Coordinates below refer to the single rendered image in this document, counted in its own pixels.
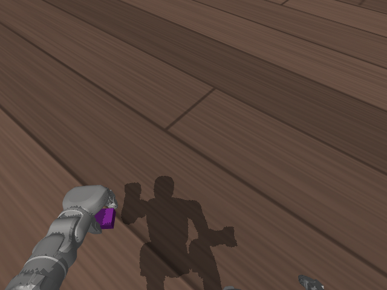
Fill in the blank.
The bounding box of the right robot hand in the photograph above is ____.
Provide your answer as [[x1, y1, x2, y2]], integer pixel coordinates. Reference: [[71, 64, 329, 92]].
[[298, 275, 324, 290]]

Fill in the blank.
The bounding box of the small box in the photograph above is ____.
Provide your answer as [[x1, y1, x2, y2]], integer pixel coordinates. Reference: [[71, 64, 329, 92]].
[[94, 208, 116, 229]]

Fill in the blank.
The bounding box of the left robot arm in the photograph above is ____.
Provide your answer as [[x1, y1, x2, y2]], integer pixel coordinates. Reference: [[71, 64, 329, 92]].
[[4, 207, 91, 290]]

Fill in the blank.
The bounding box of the left robot hand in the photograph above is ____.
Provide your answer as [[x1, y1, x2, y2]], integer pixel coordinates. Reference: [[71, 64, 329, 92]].
[[62, 185, 118, 234]]

